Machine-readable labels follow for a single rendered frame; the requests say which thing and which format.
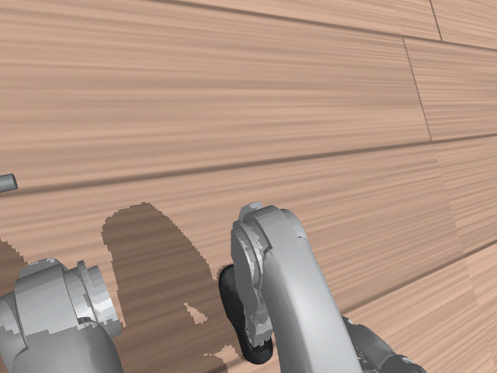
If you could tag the right robot arm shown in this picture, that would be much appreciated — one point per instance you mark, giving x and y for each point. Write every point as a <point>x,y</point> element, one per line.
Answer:
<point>400,364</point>

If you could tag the right robot foot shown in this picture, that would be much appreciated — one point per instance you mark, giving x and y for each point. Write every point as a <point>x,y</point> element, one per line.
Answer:
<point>235,312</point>

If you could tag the right robot hand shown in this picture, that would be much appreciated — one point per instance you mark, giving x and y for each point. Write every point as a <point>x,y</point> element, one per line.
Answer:
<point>372,350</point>

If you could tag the bottle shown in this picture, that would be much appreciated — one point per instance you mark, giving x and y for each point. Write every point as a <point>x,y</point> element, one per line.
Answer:
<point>7,183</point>

